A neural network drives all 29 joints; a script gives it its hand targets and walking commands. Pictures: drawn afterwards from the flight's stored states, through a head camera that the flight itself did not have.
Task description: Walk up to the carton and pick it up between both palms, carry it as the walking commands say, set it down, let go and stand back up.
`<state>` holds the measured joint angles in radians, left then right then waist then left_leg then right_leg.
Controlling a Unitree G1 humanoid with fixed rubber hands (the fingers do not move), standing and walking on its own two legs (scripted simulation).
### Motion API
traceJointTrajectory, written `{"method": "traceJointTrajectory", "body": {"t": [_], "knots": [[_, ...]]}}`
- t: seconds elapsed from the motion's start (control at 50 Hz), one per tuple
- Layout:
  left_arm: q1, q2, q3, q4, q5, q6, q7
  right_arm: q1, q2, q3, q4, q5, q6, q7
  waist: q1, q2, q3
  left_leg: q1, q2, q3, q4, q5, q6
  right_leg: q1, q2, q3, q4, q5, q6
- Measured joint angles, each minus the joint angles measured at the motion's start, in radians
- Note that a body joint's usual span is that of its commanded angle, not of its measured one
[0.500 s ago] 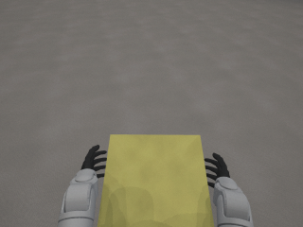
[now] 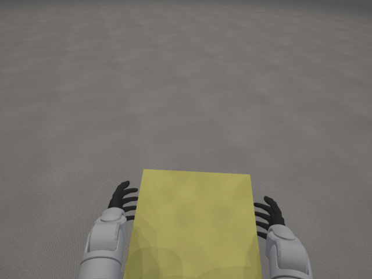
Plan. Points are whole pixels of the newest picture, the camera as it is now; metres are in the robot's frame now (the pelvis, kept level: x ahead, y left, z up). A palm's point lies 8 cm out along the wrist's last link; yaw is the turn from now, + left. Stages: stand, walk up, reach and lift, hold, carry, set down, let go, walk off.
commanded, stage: set down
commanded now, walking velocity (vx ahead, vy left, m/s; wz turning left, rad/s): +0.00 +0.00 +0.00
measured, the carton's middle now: (193, 234) +0.29 -0.02 -0.07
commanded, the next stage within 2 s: none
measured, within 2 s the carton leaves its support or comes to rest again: neither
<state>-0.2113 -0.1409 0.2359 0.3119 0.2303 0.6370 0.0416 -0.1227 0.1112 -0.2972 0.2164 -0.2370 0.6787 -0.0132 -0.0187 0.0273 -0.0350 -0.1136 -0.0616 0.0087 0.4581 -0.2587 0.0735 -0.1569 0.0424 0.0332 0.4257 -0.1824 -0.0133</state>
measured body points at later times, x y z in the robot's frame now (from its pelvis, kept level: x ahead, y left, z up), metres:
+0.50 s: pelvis -0.02 -0.01 -0.03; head +0.07 -0.03 +0.41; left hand +0.32 +0.14 -0.07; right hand +0.30 -0.21 -0.07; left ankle +0.00 +0.07 -0.74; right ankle +0.03 -0.11 -0.74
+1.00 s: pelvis -0.02 -0.02 -0.08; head +0.14 -0.02 +0.34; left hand +0.33 +0.16 -0.15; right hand +0.32 -0.20 -0.16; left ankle +0.00 +0.07 -0.74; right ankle +0.04 -0.12 -0.74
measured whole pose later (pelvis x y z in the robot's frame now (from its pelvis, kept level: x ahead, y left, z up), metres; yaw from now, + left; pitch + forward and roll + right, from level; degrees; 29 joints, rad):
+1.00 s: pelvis -0.02 -0.02 -0.08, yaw +4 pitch +29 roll +0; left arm -0.44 -0.09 0.35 0.55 0.12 0.21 0.06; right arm -0.36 0.06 -0.32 0.47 -0.13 0.26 -0.07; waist -0.03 0.04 -0.18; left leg -1.13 -0.10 -0.06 1.01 -0.39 0.03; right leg -1.15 0.05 -0.01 0.97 -0.33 -0.03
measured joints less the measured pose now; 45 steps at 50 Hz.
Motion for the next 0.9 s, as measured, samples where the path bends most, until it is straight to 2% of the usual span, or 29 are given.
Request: {"method": "traceJointTrajectory", "body": {"t": [0.06, 0.12, 0.26, 0.32, 0.36, 0.42, 0.58, 0.72, 0.9], "knots": [[-0.059, -0.011, 0.049, 0.092, 0.025, -0.031, 0.003, -0.059, -0.017, -0.031, 0.088, -0.019, -0.02, 0.021, 0.013, 0.003, 0.039, -0.005, -0.002, 0.01, 0.045, -0.018, 0.004, -0.011, 0.001, 0.011, 0.053, -0.019, 0.003], [-0.076, -0.017, 0.059, 0.122, 0.023, -0.075, 0.014, -0.105, -0.037, -0.044, 0.144, -0.029, -0.06, 0.032, 0.023, 0.009, 0.058, -0.035, -0.009, 0.015, 0.078, -0.026, 0.008, -0.048, -0.003, 0.018, 0.1, -0.034, 0.009], [-0.138, -0.02, 0.102, 0.176, 0.02, -0.154, 0.035, -0.222, -0.046, -0.098, 0.257, -0.07, -0.148, 0.045, -0.001, 0.029, 0.07, -0.167, -0.024, 0.001, 0.137, -0.025, 0.008, -0.176, -0.014, 0.008, 0.166, -0.045, 0.01], [-0.181, -0.006, 0.127, 0.207, 0.031, -0.18, 0.018, -0.257, -0.046, -0.111, 0.289, -0.073, -0.181, 0.048, -0.011, 0.031, 0.083, -0.23, -0.02, -0.001, 0.167, -0.029, 0.003, -0.235, -0.009, 0.005, 0.188, -0.046, 0.006], [-0.206, 0.008, 0.14, 0.234, 0.037, -0.204, 0.001, -0.263, -0.04, -0.114, 0.29, -0.073, -0.199, 0.044, -0.02, 0.025, 0.084, -0.277, -0.019, -0.004, 0.184, -0.032, -0.001, -0.282, -0.007, 0.002, 0.205, -0.048, 0.002], [-0.222, 0.006, 0.155, 0.25, 0.028, -0.249, 0.003, -0.25, -0.038, -0.101, 0.257, -0.046, -0.22, 0.029, -0.02, 0.01, 0.081, -0.348, -0.019, -0.004, 0.207, -0.035, -0.007, -0.356, -0.005, 0.002, 0.233, -0.054, -0.004], [-0.187, -0.001, 0.14, 0.196, -0.016, -0.33, 0.005, -0.258, -0.036, -0.088, 0.249, -0.002, -0.307, -0.008, -0.022, -0.001, 0.018, -0.551, -0.017, -0.02, 0.29, -0.064, -0.024, -0.558, 0.001, -0.012, 0.318, -0.086, -0.018], [-0.156, 0.026, 0.143, 0.189, -0.044, -0.375, -0.01, -0.218, -0.013, -0.038, 0.236, 0.049, -0.356, -0.057, -0.006, -0.006, -0.065, -0.702, -0.015, -0.043, 0.368, -0.099, -0.039, -0.703, 0.011, -0.029, 0.389, -0.121, -0.032], [-0.175, 0.075, 0.112, 0.216, -0.095, -0.405, -0.011, -0.193, -0.007, -0.016, 0.24, 0.077, -0.41, -0.061, -0.012, 0.006, -0.133, -0.892, -0.031, -0.082, 0.464, -0.115, -0.049, -0.876, 0.008, -0.053, 0.467, -0.14, -0.033]]}}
